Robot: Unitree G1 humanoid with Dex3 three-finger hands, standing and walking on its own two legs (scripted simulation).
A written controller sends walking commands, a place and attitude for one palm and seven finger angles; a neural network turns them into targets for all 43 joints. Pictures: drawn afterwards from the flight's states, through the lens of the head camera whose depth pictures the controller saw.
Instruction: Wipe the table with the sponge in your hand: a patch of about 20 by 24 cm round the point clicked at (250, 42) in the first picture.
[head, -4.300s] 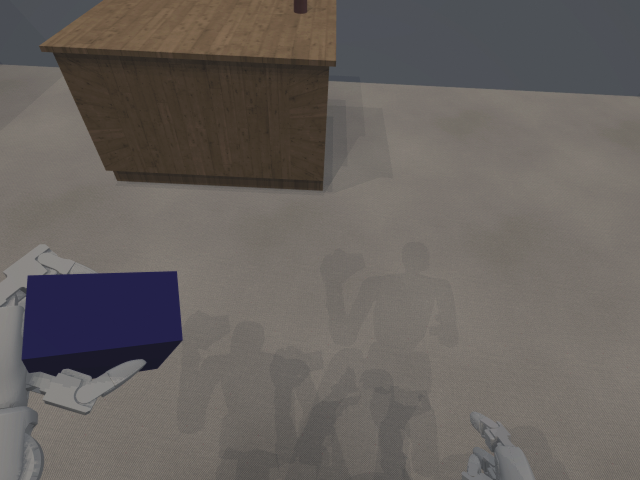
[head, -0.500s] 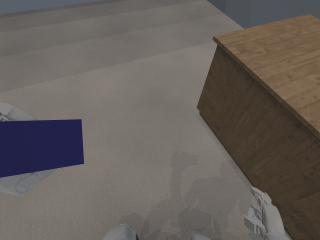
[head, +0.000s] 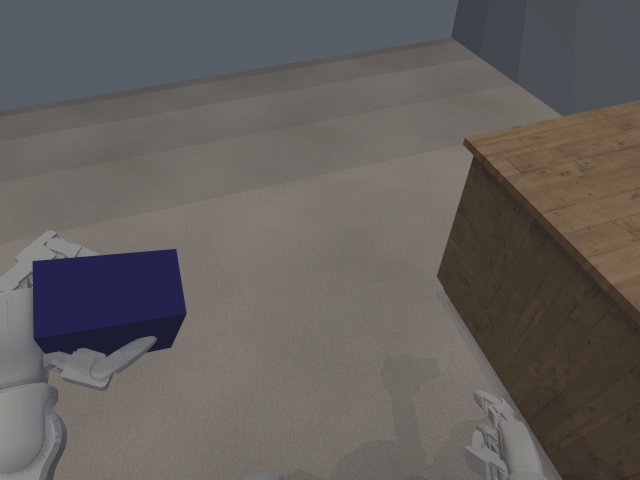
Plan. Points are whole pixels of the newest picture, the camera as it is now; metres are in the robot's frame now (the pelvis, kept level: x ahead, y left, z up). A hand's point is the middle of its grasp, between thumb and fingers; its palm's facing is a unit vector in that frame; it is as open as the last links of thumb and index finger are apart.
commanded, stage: turn to face it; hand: left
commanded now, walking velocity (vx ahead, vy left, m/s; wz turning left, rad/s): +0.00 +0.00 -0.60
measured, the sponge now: (133, 309) +0.23 +0.21 +0.16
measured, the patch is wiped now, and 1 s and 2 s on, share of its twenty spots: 0.00 0.00 0.00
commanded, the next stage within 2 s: none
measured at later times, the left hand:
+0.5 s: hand (168, 271) +0.26 +0.18 +0.18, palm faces +0.16 -0.90 -0.41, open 10.1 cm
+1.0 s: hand (294, 335) +0.20 +0.04 +0.19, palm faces -0.13 -0.87 -0.48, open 10.1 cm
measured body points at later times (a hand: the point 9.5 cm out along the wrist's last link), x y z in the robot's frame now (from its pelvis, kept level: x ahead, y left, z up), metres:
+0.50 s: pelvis -0.01 +0.01 +0.01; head +0.01 +0.01 +0.45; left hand +0.25 +0.23 +0.20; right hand +0.08 -0.23 -0.09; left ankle +0.01 +0.13 -0.73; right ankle -0.03 -0.10 -0.68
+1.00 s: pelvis -0.10 -0.03 +0.00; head -0.08 -0.06 +0.45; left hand +0.20 +0.09 +0.22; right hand -0.11 -0.35 -0.08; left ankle -0.02 +0.09 -0.69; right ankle -0.07 -0.12 -0.73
